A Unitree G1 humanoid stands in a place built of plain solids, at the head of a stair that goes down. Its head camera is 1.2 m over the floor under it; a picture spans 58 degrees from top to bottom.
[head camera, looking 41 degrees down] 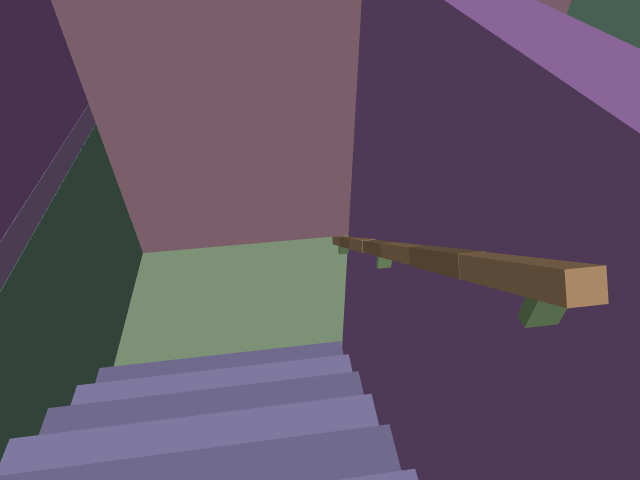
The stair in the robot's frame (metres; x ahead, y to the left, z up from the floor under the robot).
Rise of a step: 0.19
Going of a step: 0.23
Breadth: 1.51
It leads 8 degrees to the left of straight ahead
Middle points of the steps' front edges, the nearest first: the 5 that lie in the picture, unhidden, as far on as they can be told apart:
0.67 0.49 -0.38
0.90 0.52 -0.57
1.13 0.55 -0.76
1.36 0.58 -0.95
1.59 0.61 -1.14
